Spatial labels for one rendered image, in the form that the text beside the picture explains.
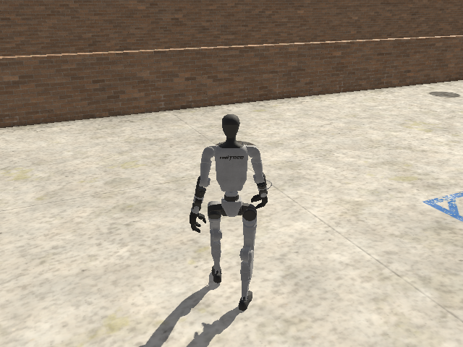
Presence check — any robot right hand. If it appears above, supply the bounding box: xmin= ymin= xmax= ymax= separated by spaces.
xmin=251 ymin=193 xmax=268 ymax=209

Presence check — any left robot forearm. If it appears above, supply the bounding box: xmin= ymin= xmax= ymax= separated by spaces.
xmin=191 ymin=176 xmax=206 ymax=214

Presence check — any right robot forearm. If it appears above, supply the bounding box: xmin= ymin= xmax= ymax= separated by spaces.
xmin=256 ymin=173 xmax=268 ymax=197

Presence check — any robot left hand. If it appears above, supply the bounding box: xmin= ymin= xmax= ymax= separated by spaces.
xmin=190 ymin=211 xmax=206 ymax=233

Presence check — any right robot thigh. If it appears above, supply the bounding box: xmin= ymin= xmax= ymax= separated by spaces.
xmin=240 ymin=203 xmax=257 ymax=262

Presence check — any humanoid robot head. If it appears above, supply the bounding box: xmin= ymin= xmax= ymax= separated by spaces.
xmin=218 ymin=114 xmax=244 ymax=148

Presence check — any right robot upper arm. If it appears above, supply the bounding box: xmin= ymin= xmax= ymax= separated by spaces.
xmin=246 ymin=145 xmax=265 ymax=184

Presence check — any left robot upper arm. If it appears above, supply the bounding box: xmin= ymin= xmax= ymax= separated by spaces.
xmin=199 ymin=145 xmax=216 ymax=187

